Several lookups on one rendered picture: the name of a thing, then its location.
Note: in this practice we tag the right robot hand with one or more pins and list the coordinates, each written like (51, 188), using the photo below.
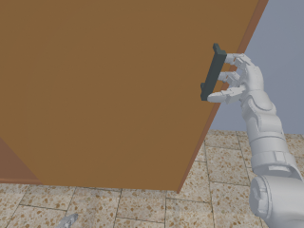
(250, 79)

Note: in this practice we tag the wardrobe door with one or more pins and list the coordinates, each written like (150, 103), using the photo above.
(106, 93)
(11, 166)

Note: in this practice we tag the left robot hand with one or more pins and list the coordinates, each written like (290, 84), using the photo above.
(66, 222)

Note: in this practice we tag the handle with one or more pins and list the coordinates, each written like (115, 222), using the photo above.
(213, 73)

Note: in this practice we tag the right robot forearm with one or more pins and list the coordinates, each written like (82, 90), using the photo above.
(270, 153)

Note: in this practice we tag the right robot upper arm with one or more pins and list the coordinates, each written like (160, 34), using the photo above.
(279, 201)

